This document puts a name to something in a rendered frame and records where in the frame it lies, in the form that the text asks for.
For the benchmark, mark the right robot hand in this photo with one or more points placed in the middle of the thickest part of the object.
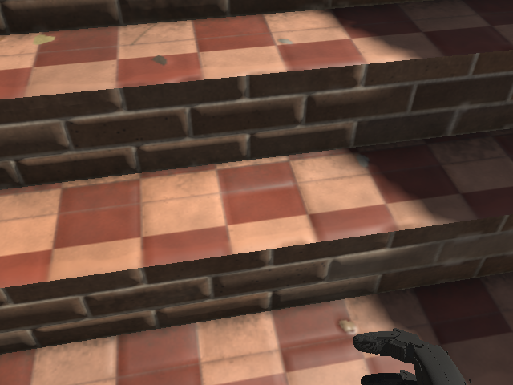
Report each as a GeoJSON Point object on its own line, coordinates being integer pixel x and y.
{"type": "Point", "coordinates": [433, 365]}

